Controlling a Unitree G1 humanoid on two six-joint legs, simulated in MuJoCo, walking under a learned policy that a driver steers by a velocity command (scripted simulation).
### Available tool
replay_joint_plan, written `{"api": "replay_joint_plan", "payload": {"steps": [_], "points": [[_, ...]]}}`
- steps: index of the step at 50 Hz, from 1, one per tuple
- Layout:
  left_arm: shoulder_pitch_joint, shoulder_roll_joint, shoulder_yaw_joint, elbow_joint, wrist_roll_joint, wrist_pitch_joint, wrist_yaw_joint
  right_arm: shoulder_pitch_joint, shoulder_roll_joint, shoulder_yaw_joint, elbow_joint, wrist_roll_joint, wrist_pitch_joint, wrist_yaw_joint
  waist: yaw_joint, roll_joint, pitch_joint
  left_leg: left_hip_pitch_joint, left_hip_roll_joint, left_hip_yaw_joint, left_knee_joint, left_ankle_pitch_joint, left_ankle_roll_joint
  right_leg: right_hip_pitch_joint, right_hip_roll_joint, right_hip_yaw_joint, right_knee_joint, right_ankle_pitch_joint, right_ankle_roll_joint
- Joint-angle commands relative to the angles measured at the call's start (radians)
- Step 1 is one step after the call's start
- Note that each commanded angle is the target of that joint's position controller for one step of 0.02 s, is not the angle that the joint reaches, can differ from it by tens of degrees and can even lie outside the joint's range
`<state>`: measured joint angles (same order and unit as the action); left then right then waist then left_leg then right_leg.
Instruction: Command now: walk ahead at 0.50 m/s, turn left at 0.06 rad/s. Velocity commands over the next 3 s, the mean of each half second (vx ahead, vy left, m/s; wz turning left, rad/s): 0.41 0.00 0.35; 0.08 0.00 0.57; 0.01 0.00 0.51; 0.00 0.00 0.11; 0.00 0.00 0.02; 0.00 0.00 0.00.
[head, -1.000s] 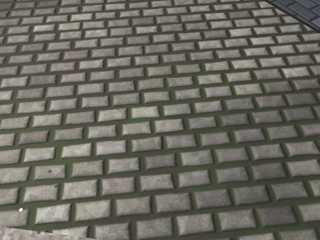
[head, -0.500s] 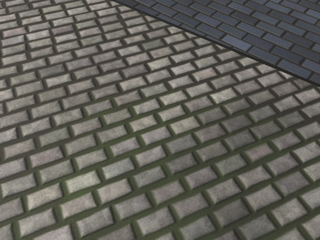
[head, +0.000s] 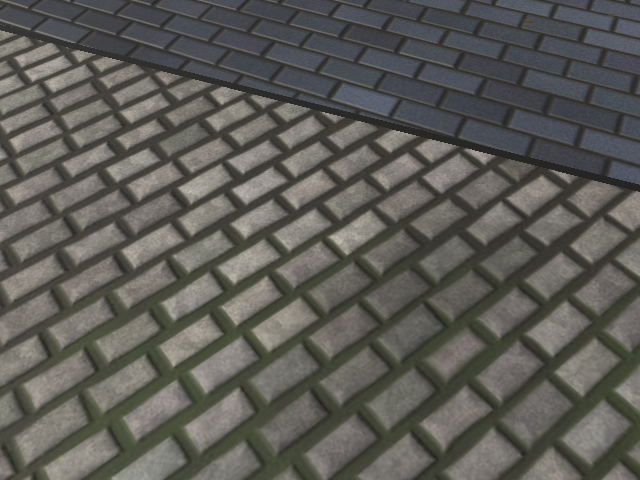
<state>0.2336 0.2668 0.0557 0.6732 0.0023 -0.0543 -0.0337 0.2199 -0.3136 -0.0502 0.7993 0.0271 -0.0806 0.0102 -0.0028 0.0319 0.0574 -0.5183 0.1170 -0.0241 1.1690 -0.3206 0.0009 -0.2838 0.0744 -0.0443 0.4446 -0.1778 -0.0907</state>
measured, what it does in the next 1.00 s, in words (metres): walks ahead, turning left: left foot, then right foot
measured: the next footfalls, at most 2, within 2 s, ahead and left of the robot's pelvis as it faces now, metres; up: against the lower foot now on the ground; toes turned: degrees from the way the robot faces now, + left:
left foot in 0.36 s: +0.38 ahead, +0.17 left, +0.00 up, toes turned +13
right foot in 0.82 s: +0.50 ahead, -0.02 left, +0.00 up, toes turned +33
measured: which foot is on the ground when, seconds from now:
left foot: up 0.00-0.34, down 0.36-0.82, up 0.84-1.00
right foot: down 0.00-0.38, up 0.40-0.80, down 0.82-1.00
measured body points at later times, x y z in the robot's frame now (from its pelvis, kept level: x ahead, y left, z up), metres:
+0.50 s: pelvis +0.26 +0.07 -0.01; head +0.32 +0.09 +0.43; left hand +0.31 +0.37 -0.13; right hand +0.49 -0.15 -0.11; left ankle +0.34 +0.16 -0.74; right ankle +0.18 -0.09 -0.63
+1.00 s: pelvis +0.38 +0.05 +0.00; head +0.42 +0.05 +0.45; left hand +0.35 +0.36 -0.08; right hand +0.67 -0.11 -0.10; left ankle +0.29 +0.15 -0.65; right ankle +0.47 -0.04 -0.74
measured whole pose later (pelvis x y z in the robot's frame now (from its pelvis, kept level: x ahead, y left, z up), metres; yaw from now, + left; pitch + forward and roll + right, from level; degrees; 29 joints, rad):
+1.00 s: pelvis +0.38 +0.05 +0.00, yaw +34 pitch +2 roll +1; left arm 0.17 0.26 0.05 0.69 0.02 -0.01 0.04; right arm 0.17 -0.35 -0.09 0.64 0.02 0.07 -0.02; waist 0.01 0.05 0.03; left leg -0.54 -0.07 -0.08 1.14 -0.45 -0.07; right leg -0.31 -0.02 0.00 0.48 -0.20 0.00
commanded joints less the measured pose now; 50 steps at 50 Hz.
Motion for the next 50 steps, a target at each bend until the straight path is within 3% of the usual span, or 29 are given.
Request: {"api": "replay_joint_plan", "payload": {"steps": [1, 4, 8, 13, 15, 17, 18, 19, 20, 21, 22, 23, 24, 25, 27, 29, 32, 36, 38, 40, 41, 42, 43, 44, 45, 46, 47, 50], "points": [[-0.006, 0.124, 0.035, -0.034, 0.008, -0.045, 0.007, 0.069, -0.077, -0.023, -0.022, -0.002, 0.022, -0.006, -0.018, -0.083, -0.084, -0.093, 0.049, -0.049, -0.039, 0.106, -0.019, 0.105, -0.292, 0.215, -0.277, 0.241, -0.167], [0.02, 0.126, 0.037, 0.003, 0.018, -0.052, 0.02, -0.007, -0.06, -0.022, -0.04, -0.004, 0.026, -0.009, 0.008, -0.074, -0.034, -0.177, 0.025, -0.084, -0.181, 0.264, -0.036, 0.132, -0.273, 0.105, -0.306, 0.271, -0.135], [0.026, 0.138, 0.036, 0.03, 0.013, -0.052, 0.031, -0.096, -0.031, -0.012, -0.062, -0.005, 0.012, 0.011, 0.046, -0.076, -0.002, -0.146, -0.011, -0.035, -0.418, 0.466, -0.023, 0.169, -0.258, -0.007, -0.333, 0.256, -0.086], [0.098, 0.158, 0.047, 0.089, -0.003, -0.024, 0.04, -0.206, -0.011, 0.001, -0.128, -0.007, 0.008, 0.045, 0.091, -0.06, 0.04, -0.227, -0.034, 0.015, -0.555, 0.387, 0.023, 0.37, -0.325, -0.054, -0.273, 0.378, -0.074], [0.064, 0.178, 0.051, 0.086, -0.006, 0.0, 0.054, -0.192, -0.027, -0.007, -0.15, -0.018, 0.007, 0.06, 0.059, -0.086, 0.021, -0.176, -0.081, 0.075, -0.584, 0.284, 0.049, 0.407, -0.325, -0.085, -0.152, 0.704, -0.047], [0.04, 0.203, 0.056, 0.073, -0.008, 0.019, 0.075, -0.044, -0.08, -0.035, -0.13, -0.023, 0.008, 0.063, -0.02, -0.135, -0.094, 0.026, -0.164, 0.13, -0.579, 0.224, 0.082, 0.399, -0.303, -0.106, 0.077, 1.008, -0.005], [0.019, 0.198, 0.052, 0.064, -0.013, 0.022, 0.082, 0.095, -0.131, -0.062, -0.101, -0.023, 0.007, 0.052, -0.099, -0.114, -0.167, 0.237, -0.191, 0.114, -0.657, 0.33, 0.115, 0.31, -0.261, -0.127, 0.281, 0.952, 0.034], [0.049, 0.158, 0.034, 0.044, 0.007, 0.01, 0.081, 0.189, -0.214, -0.084, -0.094, -0.024, 0.014, 0.029, -0.128, 0.025, -0.272, 0.53, -0.043, -0.097, -0.656, 0.669, 0.183, 0.08, -0.187, -0.13, 0.593, 0.522, 0.095], [0.191, 0.043, -0.006, 0.015, 0.03, -0.013, 0.054, 0.123, -0.281, -0.087, -0.136, -0.036, 0.014, 0.019, -0.003, 0.267, -0.447, 0.915, 0.269, -0.624, -0.645, 0.955, 0.452, -0.335, 0.033, -0.016, 1.02, -0.48, 0.176], [0.128, 0.158, 0.013, 0.034, 0.009, -0.035, 0.036, 0.149, -0.212, -0.074, -0.158, -0.034, 0.025, 0.02, -0.102, 0.076, -0.586, 0.917, 0.248, -0.627, -0.695, 0.89, 0.445, -0.354, -0.013, 0.189, 1.079, -0.467, 0.153], [0.02, 0.172, 0.016, -0.008, -0.026, -0.039, 0.034, 0.086, -0.167, -0.062, -0.173, -0.03, 0.03, 0.017, -0.098, 0.042, -0.455, 0.812, 0.202, -0.479, -0.707, 0.824, 0.39, -0.395, -0.066, 0.187, 1.028, -0.406, 0.131], [-0.018, 0.155, 0.013, -0.016, -0.017, -0.035, 0.044, 0.031, -0.139, -0.056, -0.171, -0.014, 0.034, 0.014, -0.058, -0.053, -0.286, 0.629, 0.145, -0.382, -0.745, 0.768, 0.339, -0.42, -0.102, 0.151, 0.925, -0.351, 0.131], [-0.031, 0.164, 0.019, -0.015, 0.001, -0.02, 0.058, -0.007, -0.11, -0.048, -0.179, -0.008, 0.04, 0.006, -0.034, -0.053, -0.219, 0.498, 0.118, -0.34, -0.774, 0.722, 0.317, -0.391, -0.128, 0.142, 0.852, -0.312, 0.137], [-0.015, 0.164, 0.022, -0.017, 0.003, -0.003, 0.061, -0.025, -0.113, -0.047, -0.188, -0.02, 0.046, 0.002, 0.0, -0.025, -0.176, 0.374, 0.088, -0.319, -0.811, 0.698, 0.311, -0.318, -0.132, 0.14, 0.809, -0.289, 0.142], [0.037, 0.132, 0.016, -0.005, 0.007, 0.018, 0.067, -0.061, -0.131, -0.055, -0.197, -0.032, 0.053, -0.001, 0.038, 0.015, -0.158, 0.248, 0.055, -0.273, -0.836, 0.733, 0.306, -0.248, -0.119, 0.118, 0.699, -0.268, 0.165], [0.037, 0.114, 0.01, -0.001, 0.012, 0.024, 0.077, -0.062, -0.15, -0.062, -0.196, -0.031, 0.058, -0.011, 0.04, 0.028, -0.187, 0.226, 0.036, -0.245, -0.817, 0.794, 0.295, -0.23, -0.102, 0.11, 0.587, -0.215, 0.189], [-0.005, 0.115, 0.009, -0.006, 0.01, 0.034, 0.079, -0.072, -0.16, -0.067, -0.2, -0.017, 0.083, -0.03, 0.026, 0.051, -0.234, 0.218, 0.006, -0.251, -0.797, 0.626, 0.25, -0.196, -0.084, 0.122, 0.475, -0.091, 0.203], [-0.09, 0.117, 0.012, -0.033, 0.002, 0.035, 0.068, -0.078, -0.154, -0.065, -0.21, -0.016, 0.111, -0.041, -0.003, 0.101, -0.195, 0.211, -0.016, -0.337, -0.792, 0.31, 0.211, -0.172, -0.058, 0.142, 0.326, -0.064, 0.193], [-0.101, 0.124, 0.017, -0.04, -0.001, 0.023, 0.061, -0.072, -0.148, -0.065, -0.213, -0.016, 0.116, -0.039, -0.008, 0.126, -0.184, 0.25, -0.009, -0.393, -0.755, 0.322, 0.204, -0.152, -0.046, 0.15, 0.237, -0.093, 0.18], [-0.056, 0.128, 0.026, -0.029, -0.003, 0.006, 0.054, -0.094, -0.134, -0.06, -0.223, -0.007, 0.12, -0.04, 0.025, 0.136, -0.182, 0.273, -0.03, -0.429, -0.693, 0.352, 0.17, -0.059, -0.045, 0.142, 0.041, -0.012, 0.151], [-0.028, 0.151, 0.035, -0.021, 0.002, 0.0, 0.054, -0.086, -0.111, -0.053, -0.226, -0.004, 0.121, -0.041, 0.033, 0.117, -0.179, 0.235, -0.068, -0.416, -0.641, 0.272, 0.13, 0.035, -0.1, 0.164, -0.065, 0.1, 0.123], [-0.027, 0.224, 0.051, -0.035, 0.019, 0.003, 0.062, -0.028, -0.054, -0.037, -0.228, -0.019, 0.121, -0.039, -0.007, -0.068, -0.21, 0.137, -0.157, -0.298, -0.447, -0.035, 0.072, 0.155, -0.321, 0.343, -0.086, 0.258, 0.04], [-0.028, 0.269, 0.064, -0.02, 0.052, 0.017, 0.061, -0.011, -0.073, -0.043, -0.261, -0.015, 0.112, -0.036, -0.039, -0.345, -0.165, -0.074, -0.286, -0.129, -0.268, -0.344, 0.015, 0.183, -0.479, 0.583, -0.116, 0.462, -0.142], [-0.037, 0.216, 0.054, -0.039, 0.044, 0.017, 0.061, 0.014, -0.157, -0.066, -0.239, -0.027, 0.103, -0.033, -0.018, -0.276, -0.177, -0.113, -0.21, -0.135, -0.055, -0.335, -0.025, 0.182, -0.511, 0.602, -0.112, 0.455, -0.202], [-0.063, 0.163, 0.041, -0.05, 0.035, 0.019, 0.065, 0.006, -0.188, -0.082, -0.214, -0.013, 0.11, -0.033, -0.013, -0.188, -0.163, -0.111, -0.19, -0.13, 0.023, -0.262, -0.042, 0.161, -0.446, 0.474, -0.088, 0.421, -0.162], [-0.095, 0.142, 0.036, -0.056, 0.022, 0.025, 0.068, 0.014, -0.168, -0.083, -0.194, -0.008, 0.125, -0.039, -0.025, -0.141, -0.144, -0.112, -0.175, -0.113, 0.055, -0.207, -0.063, 0.15, -0.379, 0.374, -0.075, 0.373, -0.115], [-0.112, 0.134, 0.033, -0.057, 0.009, 0.03, 0.072, 0.007, -0.149, -0.078, -0.196, -0.01, 0.137, -0.041, -0.019, -0.145, -0.125, -0.127, -0.164, -0.101, 0.074, -0.16, -0.079, 0.143, -0.355, 0.321, -0.075, 0.359, -0.099], [-0.09, 0.145, 0.038, -0.046, 0.016, 0.048, 0.083, -0.047, -0.078, -0.057, -0.228, 0.001, 0.144, -0.034, 0.011, -0.195, -0.111, -0.108, -0.148, -0.023, -0.042, -0.091, -0.102, 0.158, -0.306, 0.198, -0.099, 0.36, -0.099]]}}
